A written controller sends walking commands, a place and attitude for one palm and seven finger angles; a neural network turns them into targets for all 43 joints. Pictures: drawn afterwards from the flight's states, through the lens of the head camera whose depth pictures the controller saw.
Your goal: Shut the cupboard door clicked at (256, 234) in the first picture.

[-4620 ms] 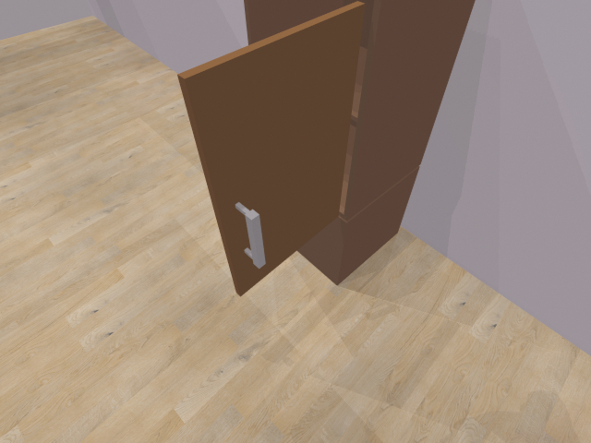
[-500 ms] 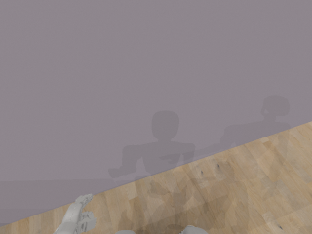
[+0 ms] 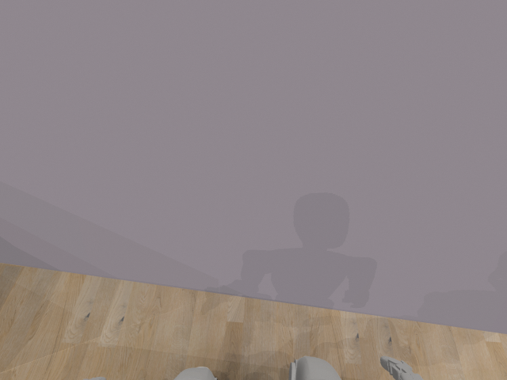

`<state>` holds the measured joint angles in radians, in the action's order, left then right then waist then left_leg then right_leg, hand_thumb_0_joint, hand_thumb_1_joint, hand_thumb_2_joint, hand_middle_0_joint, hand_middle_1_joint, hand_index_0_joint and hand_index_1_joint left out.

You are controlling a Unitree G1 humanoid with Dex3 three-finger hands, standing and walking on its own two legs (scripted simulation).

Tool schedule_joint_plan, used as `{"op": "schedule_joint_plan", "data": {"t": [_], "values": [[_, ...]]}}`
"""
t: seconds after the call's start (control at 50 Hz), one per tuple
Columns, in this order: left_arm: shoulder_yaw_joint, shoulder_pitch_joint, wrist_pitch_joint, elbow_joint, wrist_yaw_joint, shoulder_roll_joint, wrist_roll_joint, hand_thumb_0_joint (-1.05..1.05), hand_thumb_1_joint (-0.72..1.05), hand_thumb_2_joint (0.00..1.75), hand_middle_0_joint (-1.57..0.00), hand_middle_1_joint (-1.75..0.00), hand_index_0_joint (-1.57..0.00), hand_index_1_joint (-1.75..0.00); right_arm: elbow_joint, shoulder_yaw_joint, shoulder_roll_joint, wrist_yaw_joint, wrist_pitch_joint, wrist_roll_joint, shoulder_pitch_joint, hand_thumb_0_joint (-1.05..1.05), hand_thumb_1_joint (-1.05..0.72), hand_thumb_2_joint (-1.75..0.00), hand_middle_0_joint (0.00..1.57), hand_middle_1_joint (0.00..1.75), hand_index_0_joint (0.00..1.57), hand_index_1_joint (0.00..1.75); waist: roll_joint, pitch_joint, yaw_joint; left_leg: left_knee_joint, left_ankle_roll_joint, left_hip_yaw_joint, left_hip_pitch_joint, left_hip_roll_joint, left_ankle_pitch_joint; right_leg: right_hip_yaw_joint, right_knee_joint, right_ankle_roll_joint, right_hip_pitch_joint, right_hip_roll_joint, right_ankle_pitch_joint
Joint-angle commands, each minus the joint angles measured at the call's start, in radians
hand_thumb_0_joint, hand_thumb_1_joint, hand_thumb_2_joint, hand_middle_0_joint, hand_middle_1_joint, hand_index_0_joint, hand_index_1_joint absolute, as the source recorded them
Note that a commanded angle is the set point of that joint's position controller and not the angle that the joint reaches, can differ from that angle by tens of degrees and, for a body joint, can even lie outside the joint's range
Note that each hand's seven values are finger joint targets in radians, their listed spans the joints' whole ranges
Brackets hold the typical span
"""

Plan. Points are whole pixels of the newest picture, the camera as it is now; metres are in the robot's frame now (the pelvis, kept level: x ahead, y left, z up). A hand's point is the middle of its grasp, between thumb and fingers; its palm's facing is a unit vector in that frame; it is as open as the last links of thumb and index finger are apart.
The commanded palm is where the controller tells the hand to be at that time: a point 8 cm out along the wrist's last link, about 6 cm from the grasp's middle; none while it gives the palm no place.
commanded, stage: turn to face it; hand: left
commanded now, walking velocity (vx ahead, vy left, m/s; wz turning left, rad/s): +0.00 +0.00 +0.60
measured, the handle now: out of the picture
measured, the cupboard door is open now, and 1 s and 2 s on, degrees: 92 92 92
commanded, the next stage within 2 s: none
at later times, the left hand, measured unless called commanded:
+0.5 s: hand out of the picture +0.05 +0.12 -0.14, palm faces +0.30 -0.92 -0.25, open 7.3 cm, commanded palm none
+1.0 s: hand out of the picture -0.04 +0.16 -0.16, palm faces +0.57 -0.78 -0.26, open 7.4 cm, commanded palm none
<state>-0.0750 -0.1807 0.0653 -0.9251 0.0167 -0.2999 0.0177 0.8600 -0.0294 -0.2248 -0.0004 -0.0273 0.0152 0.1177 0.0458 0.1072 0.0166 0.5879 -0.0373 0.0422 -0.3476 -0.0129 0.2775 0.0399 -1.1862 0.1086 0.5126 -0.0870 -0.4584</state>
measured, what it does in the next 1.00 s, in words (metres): steps on the spot, turning left: right foot, then left foot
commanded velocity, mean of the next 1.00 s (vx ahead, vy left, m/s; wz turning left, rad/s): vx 0.00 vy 0.00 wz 0.60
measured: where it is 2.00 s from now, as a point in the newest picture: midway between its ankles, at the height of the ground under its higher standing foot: outside the picture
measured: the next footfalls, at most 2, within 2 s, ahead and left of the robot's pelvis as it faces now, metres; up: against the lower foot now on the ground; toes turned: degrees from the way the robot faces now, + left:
right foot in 0.26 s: +0.06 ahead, -0.17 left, +0.00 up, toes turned +8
left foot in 0.70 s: -0.01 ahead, +0.04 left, +0.00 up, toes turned +33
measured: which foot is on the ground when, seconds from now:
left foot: down 0.00-0.26, up 0.28-0.68, down 0.70-1.00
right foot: up 0.00-0.24, down 0.26-0.70, up 0.72-1.00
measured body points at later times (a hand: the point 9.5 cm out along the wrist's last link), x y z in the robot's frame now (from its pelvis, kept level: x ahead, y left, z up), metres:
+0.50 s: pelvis +0.02 -0.09 +0.01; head +0.07 -0.09 +0.46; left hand +0.03 +0.16 -0.12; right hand +0.15 -0.33 -0.14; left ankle -0.06 +0.05 -0.64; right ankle +0.02 -0.18 -0.73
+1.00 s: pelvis +0.01 -0.07 +0.01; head +0.05 -0.03 +0.45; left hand -0.07 +0.20 -0.14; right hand +0.22 -0.23 -0.13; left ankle -0.04 +0.02 -0.73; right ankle +0.09 -0.22 -0.67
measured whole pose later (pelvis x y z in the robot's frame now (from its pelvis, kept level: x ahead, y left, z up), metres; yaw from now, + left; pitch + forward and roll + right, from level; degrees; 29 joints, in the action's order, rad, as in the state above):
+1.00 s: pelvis +0.01 -0.07 +0.01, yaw +35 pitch +2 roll -1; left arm -0.07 -0.14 0.06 -0.89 0.01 -0.27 0.02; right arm 0.91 -0.04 -0.21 0.00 -0.04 0.02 0.16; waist 0.02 0.10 0.00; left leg 0.49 -0.03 -0.04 -0.29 0.02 0.23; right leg -0.01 -0.98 0.11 0.48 -0.08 -0.40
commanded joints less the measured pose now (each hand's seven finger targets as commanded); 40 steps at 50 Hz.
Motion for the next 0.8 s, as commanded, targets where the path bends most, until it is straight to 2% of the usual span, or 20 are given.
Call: {"op": "schedule_joint_plan", "data": {"t": [0.0,0.12,0.16,0.2,0.22,0.24,0.26,0.28,0.3,0.32,0.36,0.48,0.58,0.64,0.66,0.68,0.7,0.72,0.74,0.78], "values": [[-0.008,0.006,-0.032,0.090,-0.007,-0.048,0.001,0.00,0.90,0.90,-0.20,-0.30,-0.20,-0.30,-0.033,-0.068,-0.220,0.014,0.018,-0.001,0.075,0.00,-0.90,-0.90,0.20,0.30,0.20,0.30,-0.172,-0.188,-0.029,-0.211,-0.113,-0.236,0.228,-0.215,-0.503,-0.044,0.036,0.018,0.054,-0.001,0.084],[0.000,0.073,-0.033,0.127,-0.006,-0.037,-0.005,0.00,0.90,0.90,-0.20,-0.30,-0.20,-0.30,-0.021,-0.084,-0.235,0.005,0.003,0.010,0.078,0.00,-0.90,-0.90,0.20,0.30,0.20,0.30,-0.211,-0.138,-0.047,-0.228,-0.123,-0.326,0.127,-0.200,-0.294,-0.020,0.315,0.007,-0.063,0.041,0.026],[0.000,0.034,-0.040,0.123,-0.004,-0.035,-0.009,0.00,0.90,0.90,-0.20,-0.30,-0.20,-0.30,-0.027,-0.090,-0.236,0.004,-0.002,0.010,0.055,0.00,-0.90,-0.90,0.20,0.30,0.20,0.30,-0.232,-0.153,-0.032,-0.194,-0.115,-0.349,0.096,-0.188,-0.319,-0.005,0.441,-0.004,-0.157,0.073,0.030],[-0.005,-0.050,-0.052,0.100,-0.001,-0.044,-0.013,0.00,0.90,0.90,-0.20,-0.30,-0.20,-0.30,-0.037,-0.094,-0.222,0.005,-0.007,0.002,0.017,0.00,-0.90,-0.90,0.20,0.30,0.20,0.30,-0.214,-0.184,0.010,-0.120,-0.076,-0.349,0.005,-0.145,-0.281,0.003,0.650,-0.015,-0.339,0.087,0.172],[-0.016,-0.106,-0.065,0.090,0.006,-0.090,-0.007,0.00,0.90,0.90,-0.20,-0.30,-0.20,-0.30,-0.045,-0.090,-0.181,0.002,-0.007,-0.008,0.014,0.00,-0.90,-0.90,0.20,0.30,0.20,0.30,-0.088,-0.204,0.038,-0.025,-0.024,-0.309,-0.110,-0.081,-0.124,-0.068,0.809,-0.030,-0.491,0.003,0.243],[-0.037,-0.126,-0.076,0.090,0.016,-0.195,0.012,0.00,0.90,0.90,-0.20,-0.30,-0.20,-0.30,-0.061,-0.079,-0.097,-0.003,-0.006,-0.015,0.038,0.00,-0.90,-0.90,0.20,0.30,0.20,0.30,0.272,-0.221,0.045,0.239,0.074,-0.105,-0.285,0.083,0.235,-0.371,0.923,-0.125,-0.586,-0.303,0.304],[-0.029,-0.101,-0.070,0.105,0.020,-0.215,0.007,0.00,0.90,0.90,-0.20,-0.30,-0.20,-0.30,-0.069,-0.086,-0.131,-0.004,-0.011,-0.007,0.026,0.00,-0.90,-0.90,0.20,0.30,0.20,0.30,0.291,-0.207,0.042,0.483,0.078,-0.101,-0.258,0.066,0.381,-0.427,0.915,-0.211,-0.436,-0.436,0.436],[-0.017,-0.045,-0.069,0.119,0.022,-0.168,0.006,0.00,0.90,0.90,-0.20,-0.30,-0.20,-0.30,-0.063,-0.084,-0.130,-0.010,-0.019,-0.002,0.038,0.00,-0.90,-0.90,0.20,0.30,0.20,0.30,0.178,-0.155,0.007,0.607,0.068,-0.127,-0.248,0.028,0.318,-0.321,0.894,-0.244,-0.348,-0.391,0.416],[-0.005,0.010,-0.075,0.125,0.022,-0.105,0.001,0.00,0.90,0.90,-0.20,-0.30,-0.20,-0.30,-0.018,-0.086,-0.121,-0.012,-0.033,0.004,0.046,0.00,-0.90,-0.90,0.20,0.30,0.20,0.30,0.187,-0.117,-0.025,0.677,0.083,-0.131,-0.255,0.008,0.233,-0.271,0.895,-0.208,-0.309,-0.307,0.417],[0.004,0.043,-0.074,0.131,0.019,-0.081,-0.003,0.00,0.90,0.90,-0.20,-0.30,-0.20,-0.30,0.002,-0.085,-0.114,-0.018,-0.039,0.004,0.065,0.00,-0.90,-0.90,0.20,0.30,0.20,0.30,0.164,-0.100,-0.050,0.705,0.099,-0.104,-0.253,-0.007,0.160,-0.168,0.868,-0.181,-0.309,-0.243,0.470],[0.010,0.027,-0.079,0.128,0.019,-0.054,-0.005,0.00,0.90,0.90,-0.20,-0.30,-0.20,-0.30,0.009,-0.074,-0.097,-0.026,-0.040,-0.002,0.071,0.00,-0.90,-0.90,0.20,0.30,0.20,0.30,0.172,-0.113,-0.050,0.663,0.114,-0.066,-0.255,-0.012,0.112,-0.047,0.835,-0.163,-0.370,-0.201,0.647],[-0.009,-0.115,-0.084,0.083,0.023,-0.080,0.004,0.00,0.90,0.90,-0.20,-0.30,-0.20,-0.30,-0.006,-0.055,-0.068,-0.025,-0.039,-0.003,-0.029,0.00,-0.90,-0.90,0.20,0.30,0.20,0.30,0.112,-0.142,0.018,0.390,0.126,0.001,-0.223,-0.016,0.174,0.002,0.780,-0.195,-0.547,-0.253,0.856],[-0.026,-0.107,-0.077,0.076,0.020,-0.117,0.012,0.00,0.90,0.90,-0.20,-0.30,-0.20,-0.30,-0.024,-0.044,-0.060,-0.025,-0.023,-0.009,-0.042,0.00,-0.90,-0.90,0.20,0.30,0.20,0.30,0.160,-0.160,0.026,0.142,0.095,0.059,-0.102,-0.005,0.189,0.033,0.715,-0.213,-0.539,-0.289,0.869],[-0.034,-0.054,-0.072,0.080,0.010,-0.127,0.001,0.00,0.90,0.90,-0.20,-0.30,-0.20,-0.30,-0.007,-0.054,-0.098,-0.024,-0.016,-0.004,0.049,0.00,-0.90,-0.90,0.20,0.30,0.20,0.30,0.111,-0.172,-0.039,-0.074,0.068,0.069,0.121,0.003,-0.006,0.108,0.604,-0.147,-0.385,-0.271,0.702],[-0.028,-0.037,-0.067,0.088,0.006,-0.102,-0.005,0.00,0.90,0.90,-0.20,-0.30,-0.20,-0.30,0.008,-0.069,-0.153,-0.025,-0.008,0.000,0.125,0.00,-0.90,-0.90,0.20,0.30,0.20,0.30,-0.034,-0.214,-0.082,-0.179,0.033,-0.039,0.292,-0.076,-0.180,0.150,0.439,-0.094,-0.246,-0.222,0.521],[-0.009,-0.010,-0.059,0.130,-0.002,-0.033,-0.013,0.00,0.90,0.90,-0.20,-0.30,-0.20,-0.30,0.015,-0.101,-0.276,-0.016,-0.002,0.010,0.189,0.00,-0.90,-0.90,0.20,0.30,0.20,0.30,-0.362,-0.223,-0.123,-0.219,-0.121,-0.440,0.422,-0.370,-0.545,0.168,0.195,-0.005,0.062,-0.058,-0.139],[-0.001,0.070,-0.043,0.162,0.006,-0.041,-0.001,0.00,0.90,0.90,-0.20,-0.30,-0.20,-0.30,0.037,-0.103,-0.301,-0.005,-0.011,0.006,0.237,0.00,-0.90,-0.90,0.20,0.30,0.20,0.30,-0.286,-0.212,-0.139,-0.207,-0.215,-0.472,0.375,-0.441,-0.691,0.028,0.071,-0.016,0.110,-0.036,-0.229],[-0.005,0.079,-0.036,0.159,0.006,-0.057,0.002,0.00,0.90,0.90,-0.20,-0.30,-0.20,-0.30,0.029,-0.093,-0.282,0.002,-0.010,0.008,0.199,0.00,-0.90,-0.90,0.20,0.30,0.20,0.30,-0.197,-0.188,-0.117,-0.225,-0.215,-0.410,0.317,-0.410,-0.544,-0.023,0.024,-0.026,0.103,-0.051,-0.160],[-0.012,0.084,-0.033,0.137,0.006,-0.043,0.003,0.00,0.90,0.90,-0.20,-0.30,-0.20,-0.30,0.009,-0.088,-0.252,0.012,-0.004,0.009,0.141,0.00,-0.90,-0.90,0.20,0.30,0.20,0.30,-0.243,-0.154,-0.095,-0.241,-0.182,-0.385,0.251,-0.339,-0.455,-0.032,0.006,-0.020,0.109,-0.048,-0.092],[-0.015,0.045,-0.029,0.100,-0.004,-0.055,0.005,0.00,0.90,0.90,-0.20,-0.30,-0.20,-0.30,-0.015,-0.071,-0.209,0.018,0.003,0.008,0.053,0.00,-0.90,-0.90,0.20,0.30,0.20,0.30,-0.210,-0.118,-0.048,-0.253,-0.128,-0.294,0.185,-0.261,-0.400,-0.051,-0.002,-0.008,0.079,-0.036,0.027]]}}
